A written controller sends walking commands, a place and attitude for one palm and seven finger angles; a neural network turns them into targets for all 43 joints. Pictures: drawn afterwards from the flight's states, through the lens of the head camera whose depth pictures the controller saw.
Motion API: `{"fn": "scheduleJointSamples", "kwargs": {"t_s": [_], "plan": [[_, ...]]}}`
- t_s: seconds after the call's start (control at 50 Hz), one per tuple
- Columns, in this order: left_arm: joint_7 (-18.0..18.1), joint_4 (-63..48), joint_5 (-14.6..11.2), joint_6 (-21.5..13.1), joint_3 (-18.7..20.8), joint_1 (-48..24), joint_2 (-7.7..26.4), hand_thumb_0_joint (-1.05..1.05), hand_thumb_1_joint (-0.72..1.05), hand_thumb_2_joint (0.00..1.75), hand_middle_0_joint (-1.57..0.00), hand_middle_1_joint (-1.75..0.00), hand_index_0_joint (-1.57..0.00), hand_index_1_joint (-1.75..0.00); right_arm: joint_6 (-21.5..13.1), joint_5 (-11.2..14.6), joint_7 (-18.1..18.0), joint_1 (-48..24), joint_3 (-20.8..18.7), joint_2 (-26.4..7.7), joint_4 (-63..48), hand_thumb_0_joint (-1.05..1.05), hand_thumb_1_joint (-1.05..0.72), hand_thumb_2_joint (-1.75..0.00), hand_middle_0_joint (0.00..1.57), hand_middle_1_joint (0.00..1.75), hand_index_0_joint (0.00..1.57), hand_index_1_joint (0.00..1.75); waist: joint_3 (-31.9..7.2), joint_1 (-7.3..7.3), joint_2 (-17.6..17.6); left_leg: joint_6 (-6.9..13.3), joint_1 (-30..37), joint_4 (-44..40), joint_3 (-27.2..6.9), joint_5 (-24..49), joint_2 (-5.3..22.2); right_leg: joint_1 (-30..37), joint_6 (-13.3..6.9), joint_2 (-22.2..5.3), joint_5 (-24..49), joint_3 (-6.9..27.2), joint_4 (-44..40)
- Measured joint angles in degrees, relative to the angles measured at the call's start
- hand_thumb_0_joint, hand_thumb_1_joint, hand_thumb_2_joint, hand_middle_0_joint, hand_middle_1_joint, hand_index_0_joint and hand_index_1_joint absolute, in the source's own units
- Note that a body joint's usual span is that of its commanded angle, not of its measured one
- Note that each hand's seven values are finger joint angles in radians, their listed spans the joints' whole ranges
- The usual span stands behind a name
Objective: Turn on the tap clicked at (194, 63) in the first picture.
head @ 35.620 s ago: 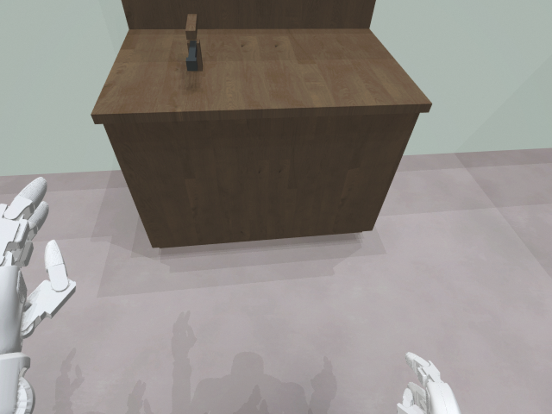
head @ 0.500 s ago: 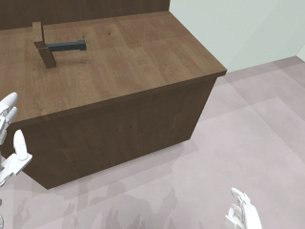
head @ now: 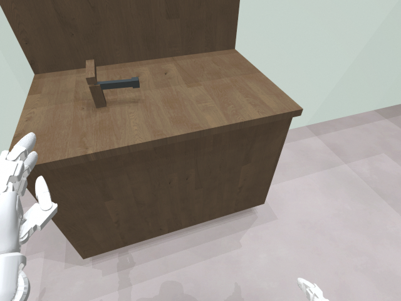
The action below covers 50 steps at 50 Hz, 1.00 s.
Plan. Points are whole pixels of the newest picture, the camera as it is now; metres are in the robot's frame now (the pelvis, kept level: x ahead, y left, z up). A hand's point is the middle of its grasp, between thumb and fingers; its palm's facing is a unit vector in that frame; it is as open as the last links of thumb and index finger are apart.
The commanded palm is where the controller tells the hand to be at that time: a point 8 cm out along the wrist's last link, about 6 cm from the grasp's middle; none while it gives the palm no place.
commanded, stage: stop stepping back and stand still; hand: left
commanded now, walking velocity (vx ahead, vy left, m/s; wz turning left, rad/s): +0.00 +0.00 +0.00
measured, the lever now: (135, 82) +0.80 +0.28 +0.06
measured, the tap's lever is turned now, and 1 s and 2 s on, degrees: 83 83 83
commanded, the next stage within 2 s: stand and check the lever's angle in 0.02 s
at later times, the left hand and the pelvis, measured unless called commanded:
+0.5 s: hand (51, 196) +0.23 +0.25 +0.16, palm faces +0.38 -0.85 -0.37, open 7.4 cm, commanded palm +0.18 +0.29 +0.18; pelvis +0.02 +0.02 +0.01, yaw -1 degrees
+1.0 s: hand (39, 192) +0.24 +0.27 +0.16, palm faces +0.39 -0.85 -0.37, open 7.4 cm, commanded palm +0.18 +0.31 +0.18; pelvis +0.02 +0.03 +0.01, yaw -1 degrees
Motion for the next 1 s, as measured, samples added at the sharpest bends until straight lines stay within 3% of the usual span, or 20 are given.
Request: {"fn": "scheduleJointSamples", "kwargs": {"t_s": [0.04, 0.08, 0.1, 0.16, 0.24, 0.38, 0.58, 1.0], "plan": [[-0.2, -0.7, -0.3, -0.1, -0.6, 0.4, -0.8, 0.01, 0.89, 0.89, -0.21, -0.3, -0.21, -0.3, 0.1, 0.1, 0.1, -0.2, 0.0, -0.2, 0.3, 0.01, -0.91, -0.9, 0.2, 0.3, 0.2, 0.3, 0.2, 0.44, -0.7, 0.2, 0.9, -1.7, 0.8, 0.1, 0.2, 0.3, 0.3, -0.4, 0.0, 0.5, -0.7], [0.0, -1.5, -0.6, -0.2, -0.7, 0.7, -0.9, 0.01, 0.89, 0.89, -0.21, -0.3, -0.21, -0.3, -0.1, 0.0, -0.3, -0.3, 0.1, -0.9, -0.6, 0.01, -0.91, -0.9, 0.2, 0.3, 0.2, 0.3, 0.4, 0.3, -0.7, 0.6, 3.9, -9.8, 0.6, 1.7, 0.8, -0.1, 0.7, -0.5, -0.3, 0.4, 0.0], [0.2, -1.7, -0.7, -0.3, -0.6, 0.6, -0.8, 0.01, 0.89, 0.89, -0.21, -0.3, -0.21, -0.3, -0.4, -0.1, -0.6, -0.6, 0.0, -1.2, -1.1, 0.01, -0.91, -0.9, 0.2, 0.3, 0.2, 0.3, 0.8, 0.1, -0.4, 0.1, 4.6, -12.2, 0.4, 5.7, 1.0, -0.4, 0.9, -0.5, -0.7, 0.2, 0.8], [0.5, -0.8, -0.6, -0.3, 0.1, 0.3, 0.0, 0.01, 0.89, 0.89, -0.21, -0.3, -0.21, -0.3, -0.6, 0.2, -1.2, -1.8, -0.3, -1.1, -1.5, 0.01, -0.91, -0.9, 0.2, 0.3, 0.2, 0.3, 1.7, 0.34, -1.1, -1.1, 5.5, -13.1, 1.3, 8.5, 0.4, 0.1, 1.8, -1.2, -1.0, 1.1, 1.0], [0.6, -0.1, -0.1, -0.3, 1.2, 0.4, 0.6, 0.01, 0.89, 0.89, -0.21, -0.3, -0.21, -0.3, -1.5, 0.0, -1.2, -2.5, 0.0, -0.7, -2.5, 0.01, -0.91, -0.9, 0.2, 0.3, 0.2, 0.3, 1.7, 0.33, -1.0, -1.2, 6.2, -15.7, 1.3, 9.1, 0.3, 1.0, 1.7, -1.3, 0.5, 1.1, -2.0], [0.2, -1.7, -0.6, -0.4, 0.0, 0.9, -0.4, 0.01, 0.89, 0.89, -0.21, -0.3, -0.21, -0.3, -1.7, -0.1, -0.4, -4.3, -0.3, -0.9, -3.1, 0.01, -0.91, -0.9, 0.2, 0.3, 0.2, 0.3, 2.5, 0.91, -0.3, -1.2, 6.0, -16.3, 1.3, 9.0, 1.1, 2.0, 1.6, -0.3, 2.1, 1.2, -5.6], [0.3, -2.6, -1.2, 0.0, 0.5, 1.6, 1.0, 0.01, 0.89, 0.89, -0.21, -0.3, -0.21, -0.3, -0.8, -0.1, -0.9, -5.2, -0.3, -0.7, -4.3, 0.01, -0.91, -0.9, 0.2, 0.3, 0.2, 0.3, 3.2, 0.68, -1.4, -0.5, 7.4, -18.7, 2.0, 9.7, 0.2, 3.1, 2.5, -1.2, 2.5, 1.9, -7.4], [0.5, -2.4, -1.2, -0.4, 0.3, 1.6, 0.7, 0.01, 0.89, 0.89, -0.21, -0.3, -0.21, -0.3, -0.1, -0.2, -1.3, -5.0, 0.2, -0.2, -3.9, 0.01, -0.91, -0.9, 0.2, 0.3, 0.2, 0.3, 2.8, 0.95, -1.0, 0.6, 7.5, -20.1, 2.2, 10.2, -0.9, 3.4, 3.6, -2.2, 3.2, 2.2, -9.0]]}}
